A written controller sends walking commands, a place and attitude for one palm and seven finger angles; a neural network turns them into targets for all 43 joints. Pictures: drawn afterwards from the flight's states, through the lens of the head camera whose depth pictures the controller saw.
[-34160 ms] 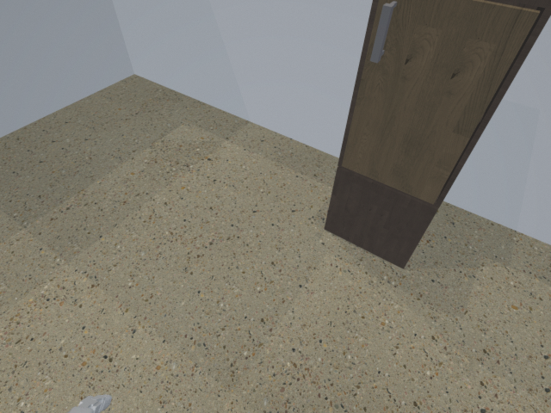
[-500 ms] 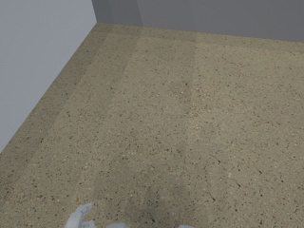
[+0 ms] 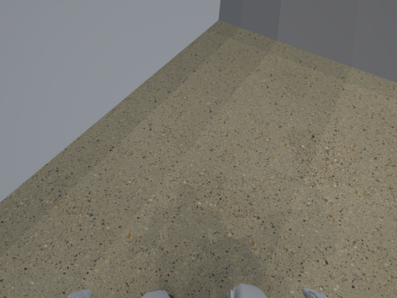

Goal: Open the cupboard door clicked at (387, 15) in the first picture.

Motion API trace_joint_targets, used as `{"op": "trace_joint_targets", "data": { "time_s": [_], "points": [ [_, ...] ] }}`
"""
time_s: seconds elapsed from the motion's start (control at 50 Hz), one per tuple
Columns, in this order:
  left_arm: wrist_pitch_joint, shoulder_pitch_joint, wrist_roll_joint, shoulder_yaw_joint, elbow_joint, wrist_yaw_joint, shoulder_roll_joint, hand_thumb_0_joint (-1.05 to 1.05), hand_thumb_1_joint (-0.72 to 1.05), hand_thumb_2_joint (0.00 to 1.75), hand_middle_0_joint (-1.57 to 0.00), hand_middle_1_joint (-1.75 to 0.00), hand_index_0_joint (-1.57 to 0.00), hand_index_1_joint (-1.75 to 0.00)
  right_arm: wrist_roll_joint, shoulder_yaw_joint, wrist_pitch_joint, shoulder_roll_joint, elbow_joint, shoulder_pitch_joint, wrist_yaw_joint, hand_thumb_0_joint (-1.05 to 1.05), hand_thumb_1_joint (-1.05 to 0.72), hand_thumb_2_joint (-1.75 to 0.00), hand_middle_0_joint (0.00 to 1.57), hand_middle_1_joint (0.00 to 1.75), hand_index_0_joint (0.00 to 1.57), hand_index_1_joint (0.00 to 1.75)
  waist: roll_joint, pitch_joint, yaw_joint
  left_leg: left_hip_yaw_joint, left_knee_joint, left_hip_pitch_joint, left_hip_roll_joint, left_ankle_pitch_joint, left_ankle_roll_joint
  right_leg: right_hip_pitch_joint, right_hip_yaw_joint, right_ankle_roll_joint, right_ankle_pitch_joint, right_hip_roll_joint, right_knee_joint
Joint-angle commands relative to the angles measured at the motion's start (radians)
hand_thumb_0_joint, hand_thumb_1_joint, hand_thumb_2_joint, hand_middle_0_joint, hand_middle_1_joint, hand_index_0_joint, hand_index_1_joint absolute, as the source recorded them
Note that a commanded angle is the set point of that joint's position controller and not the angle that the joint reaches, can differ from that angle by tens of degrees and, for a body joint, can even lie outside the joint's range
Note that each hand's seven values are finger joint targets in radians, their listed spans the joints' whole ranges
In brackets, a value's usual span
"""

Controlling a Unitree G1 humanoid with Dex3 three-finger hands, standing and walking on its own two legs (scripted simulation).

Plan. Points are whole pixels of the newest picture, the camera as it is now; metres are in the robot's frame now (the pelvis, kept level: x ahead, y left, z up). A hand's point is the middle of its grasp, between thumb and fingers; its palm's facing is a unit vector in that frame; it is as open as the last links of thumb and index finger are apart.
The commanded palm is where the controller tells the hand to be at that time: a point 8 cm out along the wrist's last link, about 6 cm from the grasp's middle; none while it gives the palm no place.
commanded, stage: turn to face it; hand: left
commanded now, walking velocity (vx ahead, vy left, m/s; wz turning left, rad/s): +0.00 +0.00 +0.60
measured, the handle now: out of the picture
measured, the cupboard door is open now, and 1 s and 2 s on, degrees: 49 49 49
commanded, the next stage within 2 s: none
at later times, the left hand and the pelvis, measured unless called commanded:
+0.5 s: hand out of the picture +0.01 +0.13 -0.16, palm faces +0.35 -0.90 -0.26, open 7.3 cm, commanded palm none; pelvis +0.03 -0.07 +0.00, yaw +20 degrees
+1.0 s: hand out of the picture +0.03 +0.14 -0.15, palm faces +0.56 -0.77 -0.30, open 7.4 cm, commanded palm none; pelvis +0.06 -0.10 -0.01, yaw +36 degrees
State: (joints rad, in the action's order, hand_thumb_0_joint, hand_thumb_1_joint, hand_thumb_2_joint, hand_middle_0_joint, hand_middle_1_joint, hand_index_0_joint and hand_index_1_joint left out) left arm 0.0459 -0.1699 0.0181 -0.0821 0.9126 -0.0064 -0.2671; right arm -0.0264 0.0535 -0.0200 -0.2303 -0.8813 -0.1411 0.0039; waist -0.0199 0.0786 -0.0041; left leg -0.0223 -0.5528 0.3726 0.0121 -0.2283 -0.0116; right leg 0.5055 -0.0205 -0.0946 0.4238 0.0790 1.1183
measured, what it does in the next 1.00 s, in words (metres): steps to the right, turning left: right foot, then left foot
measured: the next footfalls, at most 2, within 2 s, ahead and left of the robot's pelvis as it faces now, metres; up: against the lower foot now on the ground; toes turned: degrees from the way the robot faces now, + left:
right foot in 0.16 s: +0.05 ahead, -0.16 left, +0.00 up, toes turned +3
left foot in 0.58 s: +0.03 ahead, +0.06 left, +0.00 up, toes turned +30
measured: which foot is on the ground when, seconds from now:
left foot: down 0.00-0.16, up 0.18-0.56, down 0.58-0.98, up 1.00-1.00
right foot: up 0.00-0.14, down 0.16-0.58, up 0.60-0.96, down 0.98-1.00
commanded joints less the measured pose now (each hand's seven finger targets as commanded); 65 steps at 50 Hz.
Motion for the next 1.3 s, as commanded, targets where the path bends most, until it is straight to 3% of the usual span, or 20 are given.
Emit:
{"op": "trace_joint_targets", "data": {
  "time_s": [0.0, 0.1, 0.14, 0.16, 0.2, 0.26, 0.4, 0.5, 0.54, 0.56, 0.58, 0.6, 0.7, 0.86, 0.92, 0.94, 0.96, 0.98, 1.08, 1.28],
  "points": [
    [-0.027, 0.023, -0.003, 0.002, -0.092, 0.0, -0.031, 0.0, 0.9, 0.9, -0.2, -0.3, -0.2, -0.3, -0.002, 0.063, 0.008, -0.218, 0.043, -0.062, -0.014, 0.0, -0.9, -0.9, 0.2, 0.3, 0.2, 0.3, 0.152, -0.169, 0.038, 0.259, 0.17, -0.211, 0.23, 0.316, -0.142, -0.025, -0.003, -0.003, 0.026, -0.019, -0.206],
    [-0.049, -0.123, -0.009, -0.006, -0.062, -0.008, -0.067, 0.0, 0.9, 0.9, -0.2, -0.3, -0.2, -0.3, 0.012, 0.069, -0.011, -0.193, 0.061, 0.017, -0.006, 0.0, -0.9, -0.9, 0.2, 0.3, 0.2, 0.3, 0.116, -0.175, -0.032, 0.266, 0.049, 0.001, 0.134, 0.174, -0.064, -0.387, -0.029, 0.018, -0.188, -0.044, -0.688],
    [-0.059, -0.151, 0.014, -0.037, -0.065, -0.025, -0.238, 0.0, 0.9, 0.9, -0.2, -0.3, -0.2, -0.3, 0.02, 0.053, -0.01, -0.085, 0.099, 0.048, 0.005, 0.0, -0.9, -0.9, 0.2, 0.3, 0.2, 0.3, -0.353, -0.137, -0.065, 0.027, -0.414, 0.282, -0.081, -0.399, 0.065, -0.479, 0.417, 0.194, -0.346, 0.421, -0.866],
    [-0.06, -0.126, 0.008, -0.024, -0.068, -0.03, -0.209, 0.0, 0.9, 0.9, -0.2, -0.3, -0.2, -0.3, 0.012, 0.058, -0.016, -0.128, 0.086, 0.048, 0.01, 0.0, -0.9, -0.9, 0.2, 0.3, 0.2, 0.3, -0.261, -0.118, -0.051, 0.091, -0.6, 0.254, -0.022, -0.39, 0.05, -0.375, 0.349, 0.241, -0.396, 0.429, -0.831],
    [-0.064, -0.021, 0.0, -0.002, -0.086, -0.032, -0.111, 0.0, 0.9, 0.9, -0.2, -0.3, -0.2, -0.3, 0.008, 0.059, -0.034, -0.103, 0.028, 0.013, 0.014, 0.0, -0.9, -0.9, 0.2, 0.3, 0.2, 0.3, -0.218, -0.064, 0.018, 0.081, -0.724, 0.261, 0.017, -0.248, 0.071, -0.344, 0.18, 0.206, -0.512, 0.293, -0.785],
    [-0.067, -0.036, 0.002, 0.004, -0.089, -0.031, -0.084, 0.0, 0.9, 0.9, -0.2, -0.3, -0.2, -0.3, 0.013, 0.043, -0.039, -0.068, 0.014, 0.021, 0.026, 0.0, -0.9, -0.9, 0.2, 0.3, 0.2, 0.3, -0.204, -0.078, 0.019, 0.014, -0.631, 0.243, 0.023, -0.187, 0.088, -0.423, -0.01, 0.167, -0.725, 0.231, -0.73],
    [-0.068, -0.166, 0.008, -0.014, -0.046, -0.031, -0.117, 0.0, 0.9, 0.9, -0.2, -0.3, -0.2, -0.3, 0.016, 0.024, -0.035, -0.037, 0.03, 0.119, 0.03, 0.0, -0.9, -0.9, 0.2, 0.3, 0.2, 0.3, -0.168, -0.094, -0.043, -0.075, -0.325, 0.156, 0.008, -0.209, 0.079, -0.543, -0.076, 0.177, -0.912, 0.276, -0.669],
    [-0.066, -0.128, 0.009, -0.026, -0.045, -0.024, -0.148, 0.0, 0.9, 0.9, -0.2, -0.3, -0.2, -0.3, 0.016, 0.027, -0.021, -0.06, 0.036, 0.076, 0.025, 0.0, -0.9, -0.9, 0.2, 0.3, 0.2, 0.3, -0.168, -0.116, -0.006, -0.121, -0.089, -0.022, -0.016, -0.154, 0.041, -0.477, -0.12, 0.17, -0.907, 0.308, -0.567],
    [-0.064, -0.084, -0.005, -0.025, -0.06, -0.016, -0.138, 0.0, 0.9, 0.9, -0.2, -0.3, -0.2, -0.3, 0.007, 0.048, -0.01, -0.127, 0.006, -0.066, 0.021, 0.0, -0.9, -0.9, 0.2, 0.3, 0.2, 0.3, -0.038, -0.19, 0.081, -0.064, 0.106, -0.313, 0.027, 0.132, -0.002, -0.297, -0.194, 0.095, -0.71, 0.26, -0.323],
    [-0.057, -0.057, -0.015, -0.009, -0.101, -0.005, -0.07, 0.0, 0.9, 0.9, -0.2, -0.3, -0.2, -0.3, -0.002, 0.079, -0.001, -0.251, -0.006, -0.136, 0.013, 0.0, -0.9, -0.9, 0.2, 0.3, 0.2, 0.3, 0.274, -0.224, 0.12, 0.337, 0.146, -0.488, 0.317, 0.486, -0.15, 0.017, -0.206, 0.016, 0.003, 0.094, -0.065],
    [-0.043, 0.014, -0.007, 0.003, -0.142, -0.012, -0.056, 0.0, 0.9, 0.9, -0.2, -0.3, -0.2, -0.3, 0.01, 0.085, -0.008, -0.299, -0.02, -0.193, 0.003, 0.0, -0.9, -0.9, 0.2, 0.3, 0.2, 0.3, 0.29, -0.245, 0.135, 0.449, 0.144, -0.479, 0.428, 0.771, -0.254, 0.108, -0.073, 0.013, 0.254, 0.04, 0.075],
    [-0.032, 0.018, -0.002, -0.002, -0.153, -0.017, -0.077, 0.0, 0.9, 0.9, -0.2, -0.3, -0.2, -0.3, 0.009, 0.078, -0.011, -0.28, -0.013, -0.162, 0.0, 0.0, -0.9, -0.9, 0.2, 0.3, 0.2, 0.3, 0.172, -0.217, 0.106, 0.35, 0.148, -0.414, 0.43, 0.613, -0.26, 0.103, -0.004, 0.025, 0.222, 0.068, 0.103],
    [-0.013, -0.025, 0.006, -0.012, -0.075, 0.0, -0.061, 0.0, 0.9, 0.9, -0.2, -0.3, -0.2, -0.3, 0.005, 0.049, 0.006, -0.197, 0.04, 0.01, -0.017, 0.0, -0.9, -0.9, 0.2, 0.3, 0.2, 0.3, 0.154, -0.089, 0.011, 0.23, 0.229, -0.169, 0.216, 0.262, -0.138, 0.042, 0.022, 0.004, -0.03, 0.037, 0.044],
    [-0.025, 0.015, -0.001, -0.002, -0.109, -0.002, -0.035, 0.0, 0.9, 0.9, -0.2, -0.3, -0.2, -0.3, -0.003, 0.067, -0.004, -0.204, 0.034, -0.022, -0.008, 0.0, -0.9, -0.9, 0.2, 0.3, 0.2, 0.3, 0.203, -0.108, 0.025, 0.301, 0.191, -0.125, 0.181, 0.177, -0.137, -0.115, -0.021, 0.007, 0.001, -0.042, -0.332],
    [-0.044, -0.08, -0.006, -0.008, -0.091, -0.006, -0.054, 0.0, 0.9, 0.9, -0.2, -0.3, -0.2, -0.3, 0.008, 0.072, -0.009, -0.197, 0.047, 0.016, -0.007, 0.0, -0.9, -0.9, 0.2, 0.3, 0.2, 0.3, 0.179, -0.144, -0.026, 0.308, 0.082, -0.031, 0.137, 0.214, -0.09, -0.338, -0.035, 0.016, -0.164, -0.064, -0.617],
    [-0.056, -0.121, -0.001, -0.019, -0.081, -0.014, -0.101, 0.0, 0.9, 0.9, -0.2, -0.3, -0.2, -0.3, 0.016, 0.068, -0.008, -0.152, 0.054, 0.012, -0.004, 0.0, -0.9, -0.9, 0.2, 0.3, 0.2, 0.3, 0.056, -0.168, -0.047, 0.263, -0.011, 0.09, 0.073, 0.074, -0.036, -0.497, 0.052, 0.038, -0.209, 0.038, -0.761],
    [-0.065, -0.14, 0.015, -0.04, -0.077, -0.025, -0.204, 0.0, 0.9, 0.9, -0.2, -0.3, -0.2, -0.3, 0.022, 0.056, -0.006, -0.073, 0.07, -0.009, 0.0, 0.0, -0.9, -0.9, 0.2, 0.3, 0.2, 0.3, -0.281, -0.176, -0.054, 0.069, -0.266, 0.262, -0.081, -0.269, 0.051, -0.591, 0.333, 0.136, -0.283, 0.326, -0.839],
    [-0.059, -0.131, 0.009, -0.031, -0.085, -0.028, -0.22, 0.0, 0.9, 0.9, -0.2, -0.3, -0.2, -0.3, 0.014, 0.061, -0.01, -0.11, 0.075, 0.018, 0.003, 0.0, -0.9, -0.9, 0.2, 0.3, 0.2, 0.3, -0.289, -0.153, -0.062, 0.074, -0.522, 0.251, -0.056, -0.417, 0.051, -0.447, 0.394, 0.225, -0.392, 0.45, -0.839],
    [-0.064, -0.001, -0.002, 0.006, -0.108, -0.027, -0.076, 0.0, 0.9, 0.9, -0.2, -0.3, -0.2, -0.3, 0.009, 0.052, -0.041, -0.073, 0.006, -0.013, 0.023, 0.0, -0.9, -0.9, 0.2, 0.3, 0.2, 0.3, -0.197, -0.055, 0.027, 0.037, -0.69, 0.237, 0.018, -0.167, 0.086, -0.367, 0.01, 0.164, -0.61, 0.236, -0.768],
    [-0.061, -0.126, 0.013, -0.023, -0.058, -0.026, -0.139, 0.0, 0.9, 0.9, -0.2, -0.3, -0.2, -0.3, 0.018, 0.027, -0.031, -0.04, 0.034, 0.099, 0.03, 0.0, -0.9, -0.9, 0.2, 0.3, 0.2, 0.3, -0.186, -0.083, -0.041, -0.088, -0.236, 0.091, 0.012, -0.229, 0.067, -0.486, -0.089, 0.193, -0.776, 0.313, -0.675]
  ]
}}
